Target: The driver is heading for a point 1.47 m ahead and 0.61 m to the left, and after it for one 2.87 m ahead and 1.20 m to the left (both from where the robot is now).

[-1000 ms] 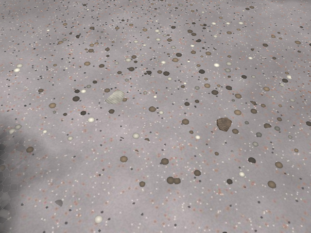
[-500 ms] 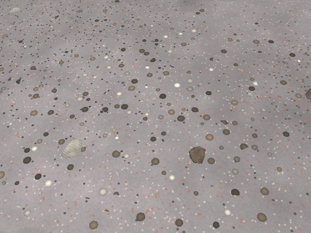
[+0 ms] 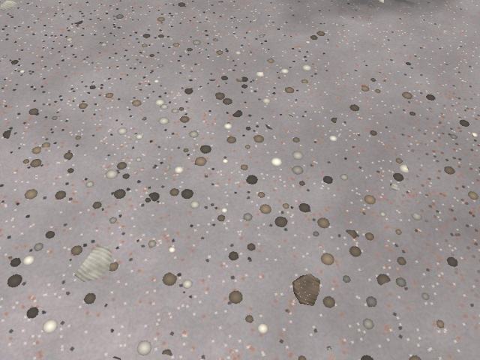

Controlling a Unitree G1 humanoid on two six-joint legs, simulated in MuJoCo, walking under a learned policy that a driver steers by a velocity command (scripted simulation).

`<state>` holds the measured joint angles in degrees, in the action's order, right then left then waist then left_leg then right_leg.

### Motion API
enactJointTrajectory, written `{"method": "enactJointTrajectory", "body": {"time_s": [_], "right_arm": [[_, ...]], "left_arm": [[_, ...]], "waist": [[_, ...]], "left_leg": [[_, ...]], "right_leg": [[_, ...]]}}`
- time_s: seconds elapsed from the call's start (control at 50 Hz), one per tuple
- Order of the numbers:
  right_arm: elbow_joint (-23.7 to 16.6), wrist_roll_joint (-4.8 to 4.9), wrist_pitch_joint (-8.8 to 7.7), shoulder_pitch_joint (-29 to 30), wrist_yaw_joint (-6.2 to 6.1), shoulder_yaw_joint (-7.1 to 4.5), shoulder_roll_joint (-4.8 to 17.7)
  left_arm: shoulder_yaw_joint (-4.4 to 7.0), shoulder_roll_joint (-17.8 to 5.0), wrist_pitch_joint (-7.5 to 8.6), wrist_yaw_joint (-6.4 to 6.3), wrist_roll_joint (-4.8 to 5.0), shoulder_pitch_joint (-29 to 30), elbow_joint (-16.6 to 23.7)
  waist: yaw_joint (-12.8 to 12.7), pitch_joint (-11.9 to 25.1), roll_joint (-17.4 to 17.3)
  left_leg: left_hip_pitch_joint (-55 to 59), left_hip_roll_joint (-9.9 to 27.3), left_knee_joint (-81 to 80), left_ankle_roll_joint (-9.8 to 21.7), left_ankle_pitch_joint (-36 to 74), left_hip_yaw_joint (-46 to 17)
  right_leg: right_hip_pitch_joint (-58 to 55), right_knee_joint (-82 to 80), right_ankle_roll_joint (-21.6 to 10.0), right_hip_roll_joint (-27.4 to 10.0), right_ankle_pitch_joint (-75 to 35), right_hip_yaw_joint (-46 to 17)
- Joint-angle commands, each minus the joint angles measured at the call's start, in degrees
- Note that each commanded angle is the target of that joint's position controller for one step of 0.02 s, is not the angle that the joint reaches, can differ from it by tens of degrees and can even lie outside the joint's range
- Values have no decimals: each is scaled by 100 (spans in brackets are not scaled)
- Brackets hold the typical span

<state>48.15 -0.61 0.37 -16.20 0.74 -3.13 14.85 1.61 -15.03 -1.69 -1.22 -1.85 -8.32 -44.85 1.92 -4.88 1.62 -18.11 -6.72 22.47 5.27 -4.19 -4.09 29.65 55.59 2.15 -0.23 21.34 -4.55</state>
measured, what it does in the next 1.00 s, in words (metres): steps on the spot, turning left: right foot, then left foot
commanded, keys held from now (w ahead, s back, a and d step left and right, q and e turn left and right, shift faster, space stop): q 0.86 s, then w+q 0.14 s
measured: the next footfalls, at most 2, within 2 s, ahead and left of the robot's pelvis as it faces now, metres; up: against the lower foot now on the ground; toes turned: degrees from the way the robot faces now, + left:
right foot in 0.22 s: +0.08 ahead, -0.13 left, +0.00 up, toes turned +14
left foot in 0.72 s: -0.01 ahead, +0.06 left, +0.00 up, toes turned +27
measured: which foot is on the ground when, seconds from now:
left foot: down 0.00-0.24, up 0.26-0.70, down 0.72-1.00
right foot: up 0.00-0.20, down 0.22-0.72, up 0.74-1.00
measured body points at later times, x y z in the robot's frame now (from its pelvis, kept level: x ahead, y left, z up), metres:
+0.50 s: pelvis +0.02 -0.05 +0.01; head +0.06 -0.07 +0.45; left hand +0.06 +0.24 -0.09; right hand +0.20 -0.30 -0.13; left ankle -0.04 +0.07 -0.66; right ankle +0.05 -0.14 -0.74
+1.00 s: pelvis +0.00 -0.01 +0.01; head +0.01 +0.03 +0.46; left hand -0.07 +0.29 -0.12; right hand +0.25 -0.19 -0.09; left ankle -0.04 +0.04 -0.74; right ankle +0.10 -0.13 -0.68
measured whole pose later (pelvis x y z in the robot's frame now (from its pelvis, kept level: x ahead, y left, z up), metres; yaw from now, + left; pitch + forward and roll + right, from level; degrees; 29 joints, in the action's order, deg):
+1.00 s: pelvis +0.00 -0.01 +0.01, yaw +36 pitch +1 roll -1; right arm 43.3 -0.7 2.3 -14.7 0.8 -3.3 16.8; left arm 3.6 -18.2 -3.0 0.5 -2.2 -12.0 -43.8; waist 0.6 -2.2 2.1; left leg -9.8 -6.2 21.2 5.8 -11.5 -6.9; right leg 26.6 53.6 2.8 -1.5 19.5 -2.0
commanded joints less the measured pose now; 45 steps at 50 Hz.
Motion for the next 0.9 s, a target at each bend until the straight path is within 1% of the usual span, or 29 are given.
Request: {"method": "enactJointTrajectory", "body": {"time_s": [0.02, 0.08, 0.14, 0.18, 0.2, 0.22, 0.24, 0.26, 0.28, 0.3, 0.32, 0.36, 0.38, 0.44, 0.48, 0.62, 0.66, 0.68, 0.7, 0.72, 0.74, 0.76, 0.78, 0.8, 0.82, 0.84, 0.86, 0.88, 0.9], "right_arm": [[-411, -30, 52, 18, -41, -283, 962], [-431, -61, 133, -20, -53, -337, 992], [-459, -86, 194, 44, -39, -374, 1007], [-489, -66, 233, 195, -26, -384, 1000], [-515, -19, 249, 332, -31, -379, 980], [-558, 41, 242, 359, -50, -345, 863], [-584, 77, 223, -32, -63, -251, 451], [-622, 33, 194, 19, -120, -312, 642], [-560, -127, 196, 115, -125, -406, 1057], [-466, -110, 215, 7, -91, -430, 1013], [-383, -106, 266, -123, -64, -416, 927], [-336, -80, 352, -186, 33, -387, 872], [-382, -50, 375, -40, 64, -365, 850], [-551, -15, 415, 398, 124, -293, 758], [-625, -7, 440, 553, 150, -259, 720], [-874, 75, 441, 790, 192, -152, 612], [-914, 86, 409, 731, 190, -149, 618], [-888, 57, 375, 592, 177, -144, 592], [-840, -8, 312, 427, 131, -151, 643], [-822, -111, 219, 240, 60, -248, 1085], [-924, -40, 172, 123, 47, -452, 2003], [-799, 16, 175, -314, 26, -469, 1778], [-801, 30, 190, -25, -8, -352, 1435], [-866, 27, 219, 439, -40, -269, 1174], [-924, 57, 223, 694, -76, -230, 1066], [-950, 61, 220, 745, -92, -209, 1002], [-939, 65, 212, 657, -79, -208, 1020], [-890, 67, 195, 468, -61, -229, 1074], [-844, 55, 178, 329, -41, -250, 1124]], "left_arm": [[132, -501, -61, -53, 23, -297, 216], [110, -484, -18, -93, 78, -71, 290], [84, -480, 73, -145, 160, -118, 326], [74, -476, 152, -183, 211, -422, 287], [76, -474, 202, -210, 205, -678, 232], [124, -654, 253, -252, 162, -842, 201], [210, -1133, 255, -296, 74, -661, 323], [289, -1517, 214, -260, -5, -39, 533], [232, -1146, 191, -224, 2, -169, 495], [131, -800, 196, -194, 63, 9, 535], [96, -680, 195, -172, 71, 145, 578], [91, -656, 192, -187, 57, 98, 631], [102, -667, 183, -174, 44, -60, 603], [180, -792, 177, -164, 49, -551, 470], [233, -881, 179, -149, 43, -701, 412], [352, -1089, 168, 4, 6, -545, 378], [388, -1159, 140, 30, 32, -514, 353], [399, -1177, 117, 33, 78, -436, 347], [405, -1153, 96, 34, 106, -480, 305], [359, -939, 67, 55, 75, -693, 320], [213, -466, 10, 19, 43, -420, 779], [244, -734, -73, -63, -2, -132, 745], [269, -765, -105, -44, 83, -186, 674], [289, -806, -78, -14, 135, -255, 580], [325, -894, -57, 4, 84, -284, 555], [336, -931, -58, 32, 16, -422, 471], [336, -910, -71, 56, 5, -488, 445], [330, -886, -71, 92, -5, -518, 448], [325, -857, -76, 122, -13, -445, 474]], "waist": [[-118, 750, -832], [-10, 653, -877], [-6, 671, -953], [-150, 689, -998], [-325, 681, -945], [-386, 675, -693], [-84, 783, 442], [-40, 350, 1152], [-39, 406, 417], [112, 421, 209], [183, 409, 240], [114, 518, 618], [13, 526, 608], [-288, 557, 645], [-380, 592, 706], [-387, 688, 904], [-331, 724, 915], [-191, 749, 804], [-48, 788, 502], [-8, 836, -638], [-35, 620, -1972], [335, 822, -1115], [84, 561, -888], [-132, 321, -767], [-227, 295, -891], [-250, 440, -958], [-251, 588, -857], [-210, 755, -738], [-152, 752, -731]], "left_leg": [[207, 1372, -907, 725, -976, -1839], [281, 1354, -847, 679, -1322, -2163], [368, 1339, -643, 627, -768, -2452], [320, 1276, -480, 484, -329, -2633], [143, 1134, -332, 297, -437, -2600], [-213, 852, -70, -5, -1050, -2407], [-651, 233, 1057, -347, -2302, -1537], [-1485, -506, 2267, -502, -2825, -272], [-1184, 46, 3250, -565, -2674, -316], [-1048, 70, 3636, -578, -2407, -288], [-1050, 100, 4017, -639, -2162, -215], [-1261, 160, 4492, -773, -1977, -28], [-1353, 199, 4450, -833, -1936, 41], [-1602, 323, 3945, -957, -1953, 139], [-1527, 402, 3579, -958, -2050, 213], [-255, 525, 2068, -638, -2233, 747], [68, 495, 1465, -512, -2065, 845], [436, 453, 841, -426, -1635, 892], [978, 437, 20, -337, -886, 745], [1717, 1276, -713, -140, -551, -593], [1853, 2875, -606, 732, 1977, -2732], [1799, 2865, -403, 1233, 2192, -2406], [1534, 2493, -403, 1185, 1903, -1903], [1258, 2052, -489, 923, 1439, -1499], [1258, 1772, -504, 736, 1346, -1325], [1282, 1603, -457, 701, 1650, -1185], [1324, 1563, -417, 701, 1798, -1170], [1395, 1527, -522, 725, 1096, -1264], [1446, 1495, -698, 761, 12, -1446]], "right_leg": [[-287, -284, 40, 87, -126, 133], [-366, -762, 12, 175, -32, 85], [-742, -1386, -103, 345, 184, 68], [-1264, -2199, -238, 459, 140, 70], [-1733, -2981, -308, 461, -233, 88], [-2253, -3799, -412, 118, -436, -200], [-2613, -4455, -733, -1225, 105, -1520], [-2034, -4646, -1342, -2184, -716, -2628], [-1775, -4309, -1556, -2142, -1760, -2140], [-1698, -4123, -1453, -1763, -2358, -1519], [-1767, -4002, -1303, -1422, -2763, -953], [-2139, -3804, -1234, -1148, -3463, -384], [-2307, -3743, -1244, -1123, -3638, -249], [-2969, -3613, -1352, -1286, -3889, -188], [-3144, -3569, -1411, -1424, -3901, -154], [-2588, -3308, -1360, -1622, -3786, 323], [-2514, -3082, -1256, -1681, -3637, 389], [-2333, -2812, -1096, -1630, -3356, 542], [-1952, -2375, -788, -1524, -2734, 763], [-1003, -1174, -383, -1114, -1307, 1214], [536, -255, -13, 13, 1529, 1302], [481, 576, -20, -134, 1595, 469], [500, 788, -40, -210, 1148, 311], [411, 615, -54, -286, 613, 221], [381, 499, -44, -282, 298, 229], [235, 585, -5, -216, 98, 287], [159, 650, 24, -152, 13, 299], [134, 586, 46, -141, -55, 306], [234, 443, 54, -148, -110, 298]]}}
